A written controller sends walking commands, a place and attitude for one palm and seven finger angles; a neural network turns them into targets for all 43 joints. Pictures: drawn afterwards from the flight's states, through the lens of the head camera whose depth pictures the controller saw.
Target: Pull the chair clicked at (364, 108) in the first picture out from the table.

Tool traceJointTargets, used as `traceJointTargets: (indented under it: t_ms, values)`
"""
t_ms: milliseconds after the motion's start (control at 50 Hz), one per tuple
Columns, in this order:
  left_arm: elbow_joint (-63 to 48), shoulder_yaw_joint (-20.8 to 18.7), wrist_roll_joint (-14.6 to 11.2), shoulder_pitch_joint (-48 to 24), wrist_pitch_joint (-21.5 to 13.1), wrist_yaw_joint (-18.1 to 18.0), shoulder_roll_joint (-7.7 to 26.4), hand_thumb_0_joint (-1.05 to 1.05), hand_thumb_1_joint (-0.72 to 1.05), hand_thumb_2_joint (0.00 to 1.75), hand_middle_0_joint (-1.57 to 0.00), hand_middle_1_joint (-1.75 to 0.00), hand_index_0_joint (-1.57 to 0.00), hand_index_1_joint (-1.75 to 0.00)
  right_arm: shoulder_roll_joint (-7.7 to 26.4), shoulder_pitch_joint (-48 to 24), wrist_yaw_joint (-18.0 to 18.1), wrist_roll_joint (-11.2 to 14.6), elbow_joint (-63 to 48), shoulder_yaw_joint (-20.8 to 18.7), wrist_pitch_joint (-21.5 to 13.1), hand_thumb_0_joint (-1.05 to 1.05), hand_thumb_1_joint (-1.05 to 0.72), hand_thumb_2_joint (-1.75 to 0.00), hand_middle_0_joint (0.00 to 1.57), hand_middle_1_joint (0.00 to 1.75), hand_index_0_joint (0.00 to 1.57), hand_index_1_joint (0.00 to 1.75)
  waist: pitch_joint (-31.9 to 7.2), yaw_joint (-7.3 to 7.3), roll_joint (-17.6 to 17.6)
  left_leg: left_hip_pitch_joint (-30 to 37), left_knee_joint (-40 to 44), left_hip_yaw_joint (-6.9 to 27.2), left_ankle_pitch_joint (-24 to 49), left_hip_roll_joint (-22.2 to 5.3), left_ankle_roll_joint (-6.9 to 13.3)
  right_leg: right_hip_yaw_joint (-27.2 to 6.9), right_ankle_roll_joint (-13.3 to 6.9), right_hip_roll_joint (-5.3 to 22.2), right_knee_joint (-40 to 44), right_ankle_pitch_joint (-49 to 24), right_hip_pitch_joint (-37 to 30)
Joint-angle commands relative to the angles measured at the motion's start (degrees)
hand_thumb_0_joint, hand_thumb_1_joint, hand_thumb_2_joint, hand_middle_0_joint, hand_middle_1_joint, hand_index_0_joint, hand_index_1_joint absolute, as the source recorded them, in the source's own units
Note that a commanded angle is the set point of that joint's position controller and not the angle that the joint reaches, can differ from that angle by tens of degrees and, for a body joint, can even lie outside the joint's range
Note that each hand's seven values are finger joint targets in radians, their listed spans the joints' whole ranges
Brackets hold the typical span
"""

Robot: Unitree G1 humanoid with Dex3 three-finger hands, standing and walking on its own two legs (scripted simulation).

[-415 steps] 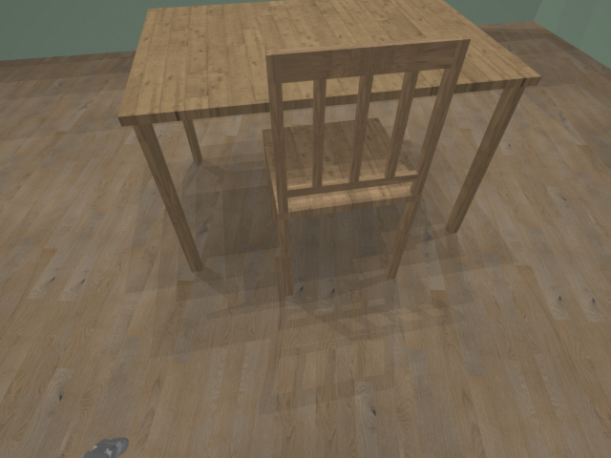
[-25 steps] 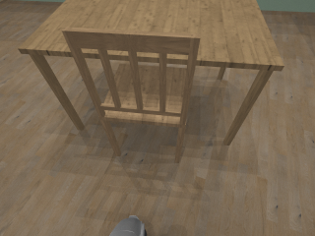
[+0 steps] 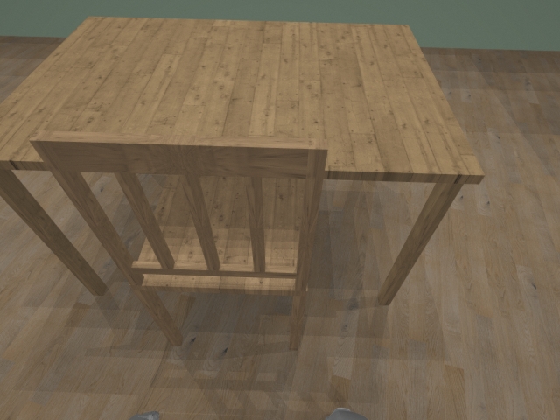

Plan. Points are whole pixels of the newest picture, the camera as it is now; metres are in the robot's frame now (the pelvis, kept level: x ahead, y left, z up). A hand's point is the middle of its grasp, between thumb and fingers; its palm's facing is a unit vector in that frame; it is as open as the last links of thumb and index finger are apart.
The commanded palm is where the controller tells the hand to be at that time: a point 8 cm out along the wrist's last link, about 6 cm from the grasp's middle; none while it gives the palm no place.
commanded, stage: come to a stop and stand still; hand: left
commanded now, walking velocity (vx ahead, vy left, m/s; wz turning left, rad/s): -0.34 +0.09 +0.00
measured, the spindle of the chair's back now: (203, 227) +0.47 +0.17 -0.07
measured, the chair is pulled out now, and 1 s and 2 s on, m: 0.00 0.00 0.00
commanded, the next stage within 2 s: none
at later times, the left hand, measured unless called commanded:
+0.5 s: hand out of the picture +0.05 +0.24 -0.18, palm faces +0.06 -0.96 -0.27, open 7.3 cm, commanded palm none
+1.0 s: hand out of the picture -0.04 +0.25 -0.17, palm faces +0.03 -0.98 -0.20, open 7.3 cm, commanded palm none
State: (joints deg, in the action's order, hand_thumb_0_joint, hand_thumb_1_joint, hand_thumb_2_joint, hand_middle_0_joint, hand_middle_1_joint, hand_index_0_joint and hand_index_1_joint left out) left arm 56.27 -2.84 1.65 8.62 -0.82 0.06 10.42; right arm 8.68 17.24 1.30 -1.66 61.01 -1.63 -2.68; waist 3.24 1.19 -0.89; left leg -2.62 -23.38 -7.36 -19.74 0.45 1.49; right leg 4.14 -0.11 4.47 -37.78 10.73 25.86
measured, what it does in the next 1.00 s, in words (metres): steps on the spot: right foot, then left foot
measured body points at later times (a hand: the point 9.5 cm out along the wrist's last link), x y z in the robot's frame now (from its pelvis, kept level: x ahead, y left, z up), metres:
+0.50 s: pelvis -0.02 +0.04 -0.02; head -0.03 +0.03 +0.43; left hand +0.05 +0.29 -0.16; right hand +0.04 -0.20 -0.16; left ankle -0.02 +0.14 -0.74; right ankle +0.08 -0.10 -0.73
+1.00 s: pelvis -0.05 +0.08 +0.00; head -0.04 +0.07 +0.45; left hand -0.04 +0.30 -0.15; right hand -0.05 -0.15 -0.16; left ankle -0.03 +0.14 -0.74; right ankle +0.01 -0.04 -0.74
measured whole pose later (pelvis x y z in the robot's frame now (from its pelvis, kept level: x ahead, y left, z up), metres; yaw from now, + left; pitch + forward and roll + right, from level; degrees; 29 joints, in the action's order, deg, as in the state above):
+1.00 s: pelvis -0.05 +0.08 +0.00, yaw +0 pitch -1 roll +1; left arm 58.1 -0.2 1.4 18.1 1.0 -1.5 8.1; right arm 10.2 19.4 1.0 -1.1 59.3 0.1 1.0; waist 1.6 0.2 0.5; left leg -12.1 -24.1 -5.2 -11.4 4.5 5.3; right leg -0.5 -0.6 0.9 -27.2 10.0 16.3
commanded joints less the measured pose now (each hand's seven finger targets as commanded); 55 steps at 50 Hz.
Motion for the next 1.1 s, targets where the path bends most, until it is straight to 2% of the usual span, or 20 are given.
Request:
traceJointTargets:
  t_ms: [0,20,40,80,180,320,340,360,380,400,420,440,500,580,600,640,700,800,860,1080]
  values:
    - [2.5,-0.9,0.0,15.2,-2.5,-1.1,7.4,0.0,0.9,0.9,-0.2,-0.3,-0.2,-0.3,4.9,4.0,0.5,1.2,-1.5,-0.8,-0.5,0.0,-0.9,-0.9,0.2,0.3,0.2,0.3,-9.4,-4.83,-4.1,-12.8,-15.8,3.8,24.0,-6.3,0.0,-8.9,-2.2,6.1,9.8,-41.6,-29.2]
    - [3.3,-1.3,-0.4,16.6,-2.8,-1.5,10.9,0.0,0.9,0.9,-0.2,-0.3,-0.2,-0.3,4.0,7.2,0.6,1.9,-1.5,-1.0,0.1,0.0,-0.9,-0.9,0.2,0.3,0.2,0.3,-14.6,-3.51,-9.2,-15.8,-24.7,3.0,-8.1,-0.8,-2.5,-18.6,-9.6,17.9,9.1,-66.9,-33.8]
    - [2.6,-1.1,-0.8,15.4,-2.3,-1.7,12.0,0.0,0.9,0.9,-0.2,-0.3,-0.2,-0.3,4.6,8.3,1.2,2.3,-1.3,-1.4,0.9,0.0,-0.9,-0.9,0.2,0.3,0.2,0.3,-15.5,-2.77,-6.6,-14.5,-30.0,6.9,-17.1,-1.1,-2.6,-17.2,-14.3,21.5,10.5,-71.6,-30.8]
    - [1.5,-1.2,-0.6,9.9,-1.3,-2.5,10.4,0.0,0.9,0.9,-0.2,-0.3,-0.2,-0.3,3.8,4.8,1.4,2.3,-1.5,-1.7,3.1,0.0,-0.9,-0.9,0.2,0.3,0.2,0.3,-10.6,-2.49,-10.2,-16.3,-36.7,8.4,-17.1,-1.7,-2.9,-16.3,-15.4,19.5,12.5,-61.7,-22.6]
    - [-0.9,-1.7,-0.1,2.6,0.7,-3.2,9.1,0.0,0.9,0.9,-0.2,-0.3,-0.2,-0.3,2.8,3.7,0.5,1.6,-1.1,-2.2,5.6,0.0,-0.9,-0.9,0.2,0.3,0.2,0.3,-7.2,-1.04,-4.5,-16.5,-37.5,7.8,-10.3,-1.6,-4.2,-10.3,-12.4,15.3,16.8,-36.9,-12.4]
    - [-2.8,-2.6,0.8,1.6,2.2,-2.9,9.8,0.0,0.9,0.9,-0.2,-0.3,-0.2,-0.3,2.6,3.6,-0.5,1.0,-3.2,-2.3,5.1,0.0,-0.9,-0.9,0.2,0.3,0.2,0.3,-7.2,-1.89,-10.2,-14.6,-25.9,6.1,-6.7,-1.3,-3.6,-12.7,-9.8,12.1,22.0,-0.1,-9.3]
    - [-5.1,-2.0,0.7,2.0,1.3,-5.0,13.4,0.0,0.9,0.9,-0.2,-0.3,-0.2,-0.3,7.8,5.9,-0.7,1.6,-7.6,-3.5,3.6,0.0,-0.9,-0.9,0.2,0.3,0.2,0.3,-19.4,2.07,-5.5,-16.6,-21.3,1.9,-11.9,0.9,-4.8,-17.0,-9.3,14.1,12.5,-28.7,-25.8]
    - [-6.8,-2.5,0.4,2.6,1.6,-4.9,13.7,0.0,0.9,0.9,-0.2,-0.3,-0.2,-0.3,5.2,5.2,-0.5,1.6,-9.9,-2.8,3.1,0.0,-0.9,-0.9,0.2,0.3,0.2,0.3,-21.1,0.75,-1.7,-14.1,-10.0,5.6,-8.2,-1.7,-3.1,-14.3,-9.1,13.5,5.9,-20.2,-23.9]
    - [-6.1,-1.7,-0.3,3.0,2.1,-4.4,10.7,0.0,0.9,0.9,-0.2,-0.3,-0.2,-0.3,5.4,2.6,-0.4,1.0,-10.2,-2.4,3.0,0.0,-0.9,-0.9,0.2,0.3,0.2,0.3,-15.9,0.44,5.1,-9.2,1.0,1.9,0.3,0.6,-2.9,-8.7,-6.3,8.9,4.8,-6.7,-16.1]
    - [-5.8,-1.0,-0.8,3.2,2.6,-3.8,8.3,0.0,0.9,0.9,-0.2,-0.3,-0.2,-0.3,6.9,3.3,-0.4,0.7,-10.5,-2.2,2.9,0.0,-0.9,-0.9,0.2,0.3,0.2,0.3,-10.3,1.08,10.9,-8.2,4.7,6.8,4.4,-3.5,-2.0,-3.3,-2.8,3.9,1.1,6.0,-8.6]
    - [-6.2,-0.5,-1.3,3.9,3.6,-3.1,5.3,0.0,0.9,0.9,-0.2,-0.3,-0.2,-0.3,10.1,0.9,-0.1,0.0,-12.7,-2.7,3.2,0.0,-0.9,-0.9,0.2,0.3,0.2,0.3,-3.3,-0.15,19.3,-14.5,8.6,18.8,3.8,-12.4,2.1,0.7,0.5,-2.1,-4.3,16.3,-1.1]
    - [-6.3,-0.8,-1.3,4.8,4.2,-2.9,5.3,0.0,0.9,0.9,-0.2,-0.3,-0.2,-0.3,11.5,-3.4,0.1,-0.4,-14.9,-2.8,3.8,0.0,-0.9,-0.9,0.2,0.3,0.2,0.3,2.1,-1.54,15.5,-23.0,9.8,20.7,1.9,-16.5,6.5,-1.7,-0.1,-3.9,-10.3,16.3,-1.7]
    - [-5.5,-0.7,-0.3,6.3,4.5,-2.3,5.0,0.0,0.9,0.9,-0.2,-0.3,-0.2,-0.3,10.0,-8.6,-0.6,-0.4,-15.6,-1.9,4.0,0.0,-0.9,-0.9,0.2,0.3,0.2,0.3,8.6,-2.96,9.1,-34.3,10.9,18.6,-9.2,-12.9,7.0,-4.9,-1.0,-4.3,-18.4,10.6,-5.9]
    - [-4.8,-0.2,-0.3,11.8,2.1,-1.5,3.9,0.0,0.9,0.9,-0.2,-0.3,-0.2,-0.3,9.6,-5.2,-0.3,-0.1,-14.2,-1.4,3.6,0.0,-0.9,-0.9,0.2,0.3,0.2,0.3,8.2,-3.71,2.1,-25.8,4.3,16.0,-7.4,-9.9,5.0,-4.0,-1.3,-4.1,5.2,6.0,-9.5]
    - [-5.1,-0.1,-0.2,11.5,1.3,-1.7,4.6,0.0,0.9,0.9,-0.2,-0.3,-0.2,-0.3,8.2,-2.8,-0.2,0.3,-14.0,-1.0,3.4,0.0,-0.9,-0.9,0.2,0.3,0.2,0.3,7.0,-2.53,-1.3,-24.3,1.4,15.4,-7.9,-7.2,3.4,-9.7,-2.6,-2.6,11.7,6.7,-10.0]
    - [-6.2,0.4,-0.2,9.4,0.1,-1.8,7.1,0.0,0.9,0.9,-0.2,-0.3,-0.2,-0.3,6.4,1.0,-0.3,1.0,-13.0,-0.5,3.4,0.0,-0.9,-0.9,0.2,0.3,0.2,0.3,2.4,1.07,-5.6,-14.9,-5.2,9.2,-2.8,-0.8,0.6,-22.6,-7.7,6.8,20.0,15.6,-3.2]
    - [-6.9,0.2,-0.4,5.1,-0.2,-1.9,6.9,0.0,0.9,0.9,-0.2,-0.3,-0.2,-0.3,6.2,4.3,-0.4,0.9,-10.5,-0.6,3.4,0.0,-0.9,-0.9,0.2,0.3,0.2,0.3,-3.0,2.79,-10.3,-4.3,-5.0,8.5,0.5,-1.0,0.4,-18.2,-6.9,4.7,21.3,19.7,0.7]
    - [-4.9,0.7,-0.6,9.3,0.5,-1.7,4.8,0.0,0.9,0.9,-0.2,-0.3,-0.2,-0.3,8.1,0.7,-0.4,0.4,-9.1,-0.3,2.0,0.0,-0.9,-0.9,0.2,0.3,0.2,0.3,-0.5,-0.49,6.4,-13.7,10.3,17.4,-8.5,-7.6,2.2,-8.8,-2.9,-1.9,12.3,9.0,-7.3]
    - [-2.5,1.1,-0.3,12.2,0.6,-1.7,3.4,0.0,0.9,0.9,-0.2,-0.3,-0.2,-0.3,8.4,-1.1,-0.2,0.7,-8.4,0.1,1.7,0.0,-0.9,-0.9,0.2,0.3,0.2,0.3,0.3,-2.28,5.4,-16.4,12.2,17.7,-8.0,-8.0,2.6,-7.4,-2.7,-2.2,11.0,4.5,-11.1]
    - [1.5,2.0,-0.6,11.9,0.2,-1.9,2.5,0.0,0.9,0.9,-0.2,-0.3,-0.2,-0.3,7.3,2.1,0.1,0.9,-3.2,0.8,1.6,0.0,-0.9,-0.9,0.2,0.3,0.2,0.3,2.4,-1.45,1.1,-15.2,12.2,16.4,-6.7,-7.1,2.0,-8.8,-3.0,-0.5,14.8,4.7,-11.3]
